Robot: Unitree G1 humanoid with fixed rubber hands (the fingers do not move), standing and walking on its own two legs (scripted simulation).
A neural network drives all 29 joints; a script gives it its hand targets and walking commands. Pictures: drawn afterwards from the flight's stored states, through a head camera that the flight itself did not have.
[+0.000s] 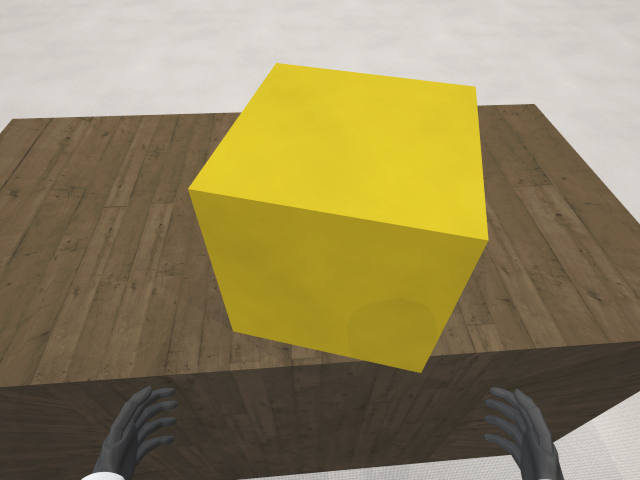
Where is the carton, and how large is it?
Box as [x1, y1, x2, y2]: [188, 63, 487, 372]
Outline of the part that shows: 276,63 188,188 233,331 420,372 487,241 487,228 475,87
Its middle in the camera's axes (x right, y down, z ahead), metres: +0.04 -0.03 +0.55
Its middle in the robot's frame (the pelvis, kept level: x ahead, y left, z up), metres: +0.44 +0.01 +0.08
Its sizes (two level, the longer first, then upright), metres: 0.286 0.282 0.284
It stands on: a pedestal, 0.72 m high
